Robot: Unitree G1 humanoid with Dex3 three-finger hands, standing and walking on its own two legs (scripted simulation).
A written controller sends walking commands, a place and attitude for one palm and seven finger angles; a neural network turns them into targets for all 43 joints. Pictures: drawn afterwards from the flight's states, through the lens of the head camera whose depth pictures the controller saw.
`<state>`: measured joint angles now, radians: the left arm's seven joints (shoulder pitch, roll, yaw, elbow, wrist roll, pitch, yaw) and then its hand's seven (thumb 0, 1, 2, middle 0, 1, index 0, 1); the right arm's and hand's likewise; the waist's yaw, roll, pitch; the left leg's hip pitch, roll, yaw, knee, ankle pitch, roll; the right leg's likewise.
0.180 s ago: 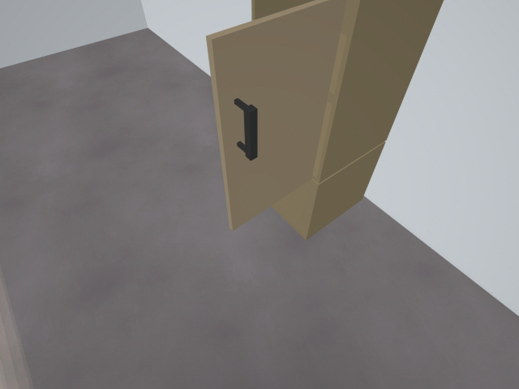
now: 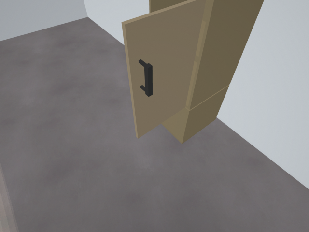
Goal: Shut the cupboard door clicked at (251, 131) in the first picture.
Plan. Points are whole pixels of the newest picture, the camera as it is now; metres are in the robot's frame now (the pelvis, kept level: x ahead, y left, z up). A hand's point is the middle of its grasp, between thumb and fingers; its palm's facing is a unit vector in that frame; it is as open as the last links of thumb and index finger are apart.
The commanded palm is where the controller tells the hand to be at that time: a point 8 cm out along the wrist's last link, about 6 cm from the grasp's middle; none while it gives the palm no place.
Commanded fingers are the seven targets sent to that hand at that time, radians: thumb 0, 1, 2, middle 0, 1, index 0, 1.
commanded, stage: stand and wait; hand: left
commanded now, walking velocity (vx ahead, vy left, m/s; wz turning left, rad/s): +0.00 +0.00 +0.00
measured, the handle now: (145, 78) +0.61 +0.07 +0.04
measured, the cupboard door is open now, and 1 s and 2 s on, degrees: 92 92 92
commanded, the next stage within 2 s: look at it before walking up in 0.10 s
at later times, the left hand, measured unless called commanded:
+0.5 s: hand out of the picture +0.07 +0.23 -0.16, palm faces -0.02 -0.95 -0.32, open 7.4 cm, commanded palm none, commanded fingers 0.00 0.90 0.90 -0.20 -0.30 -0.20 -0.30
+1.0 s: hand out of the picture +0.06 +0.21 -0.17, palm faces -0.08 -0.96 -0.28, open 7.4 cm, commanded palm none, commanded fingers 0.00 0.90 0.90 -0.20 -0.30 -0.20 -0.30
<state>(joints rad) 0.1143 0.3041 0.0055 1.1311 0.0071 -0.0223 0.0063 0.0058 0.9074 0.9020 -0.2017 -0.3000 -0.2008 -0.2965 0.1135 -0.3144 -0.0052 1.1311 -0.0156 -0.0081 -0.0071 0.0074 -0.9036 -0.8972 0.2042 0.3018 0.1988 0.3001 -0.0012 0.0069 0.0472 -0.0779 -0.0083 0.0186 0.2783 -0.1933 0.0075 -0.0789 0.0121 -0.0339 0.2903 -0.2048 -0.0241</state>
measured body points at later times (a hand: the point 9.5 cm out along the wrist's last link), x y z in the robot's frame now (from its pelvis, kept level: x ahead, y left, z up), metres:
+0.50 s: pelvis +0.00 -0.01 +0.00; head +0.02 -0.01 +0.45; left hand +0.07 +0.28 -0.14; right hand +0.07 -0.30 -0.14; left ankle -0.03 +0.11 -0.75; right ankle -0.03 -0.10 -0.75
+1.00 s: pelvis -0.01 -0.01 -0.01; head +0.02 -0.01 +0.44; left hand +0.06 +0.26 -0.15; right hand +0.04 -0.28 -0.15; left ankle -0.03 +0.11 -0.75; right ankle -0.03 -0.10 -0.75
